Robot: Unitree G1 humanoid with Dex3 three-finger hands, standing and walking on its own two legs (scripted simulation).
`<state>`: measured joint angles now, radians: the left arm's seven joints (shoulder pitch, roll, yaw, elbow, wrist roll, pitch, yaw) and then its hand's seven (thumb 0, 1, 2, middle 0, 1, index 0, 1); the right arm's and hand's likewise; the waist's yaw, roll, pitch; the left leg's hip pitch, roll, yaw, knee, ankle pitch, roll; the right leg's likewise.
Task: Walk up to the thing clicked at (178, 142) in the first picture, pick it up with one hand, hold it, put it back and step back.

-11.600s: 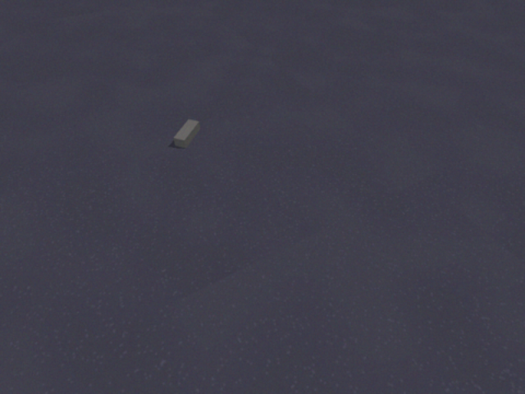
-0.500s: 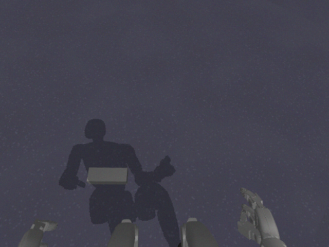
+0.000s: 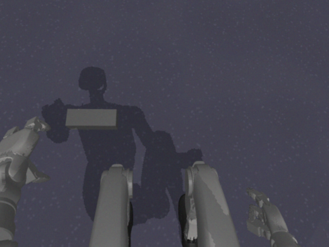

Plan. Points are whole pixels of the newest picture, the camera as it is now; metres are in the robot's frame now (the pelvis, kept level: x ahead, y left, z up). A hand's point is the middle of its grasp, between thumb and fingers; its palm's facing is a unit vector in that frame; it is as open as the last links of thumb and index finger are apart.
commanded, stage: rise first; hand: left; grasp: from above
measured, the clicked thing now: (93, 119) +0.53 +0.27 -0.44
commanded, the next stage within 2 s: none
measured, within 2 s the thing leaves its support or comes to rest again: neither
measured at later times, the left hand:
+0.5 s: hand (53, 134) +0.42 +0.34 -0.24, palm faces -0.46 -0.09 -0.88, open 14.1 cm
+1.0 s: hand (60, 127) +0.45 +0.33 -0.29, palm faces -0.46 -0.02 -0.89, open 14.2 cm
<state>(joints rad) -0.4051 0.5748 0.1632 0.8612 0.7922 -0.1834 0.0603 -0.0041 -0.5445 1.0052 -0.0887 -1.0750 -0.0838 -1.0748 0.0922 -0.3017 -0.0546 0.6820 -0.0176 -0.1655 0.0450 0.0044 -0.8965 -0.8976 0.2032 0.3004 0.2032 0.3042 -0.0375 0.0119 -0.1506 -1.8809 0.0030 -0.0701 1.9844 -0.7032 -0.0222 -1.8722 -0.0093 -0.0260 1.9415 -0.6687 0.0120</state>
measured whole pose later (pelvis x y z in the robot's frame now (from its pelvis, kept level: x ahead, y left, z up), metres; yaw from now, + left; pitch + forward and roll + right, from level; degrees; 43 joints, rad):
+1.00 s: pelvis -0.01 +0.02 -0.13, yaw -6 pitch +34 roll -10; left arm -0.92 0.90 0.19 1.41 1.35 -0.40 0.34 0.00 -0.53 1.01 -0.08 -1.01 -0.08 -1.01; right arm 0.12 -0.28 0.05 0.73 -0.17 0.02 0.13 0.00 -0.91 -0.90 0.20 0.30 0.20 0.30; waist -0.21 -0.03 -0.04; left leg -2.30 -0.02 -0.14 2.42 -0.72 0.00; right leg -2.23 0.00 -0.07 2.30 -0.67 0.05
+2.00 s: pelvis -0.01 +0.02 -0.14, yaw -7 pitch +33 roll -12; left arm -0.99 0.96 0.17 1.49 1.36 -0.36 0.37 0.00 -0.57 1.06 -0.11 -0.99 -0.08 -1.02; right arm 0.14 -0.28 0.12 0.71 -0.16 0.00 0.15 0.00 -0.91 -0.90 0.20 0.30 0.20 0.30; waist -0.28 -0.04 0.01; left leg -2.34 -0.02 -0.17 2.46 -0.72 0.01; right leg -2.26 0.01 -0.09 2.32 -0.65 0.06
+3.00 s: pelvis -0.02 +0.02 -0.15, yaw -8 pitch +32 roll -13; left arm -1.00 0.98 0.15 1.48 1.36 -0.35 0.36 0.00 -0.52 1.02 -0.12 -1.01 -0.11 -1.02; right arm 0.16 -0.29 0.14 0.69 -0.16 -0.02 0.16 0.00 -0.90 -0.90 0.20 0.30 0.20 0.30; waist -0.29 -0.05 0.03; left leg -2.35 -0.03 -0.18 2.47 -0.70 0.01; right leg -2.26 0.01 -0.10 2.32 -0.64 0.06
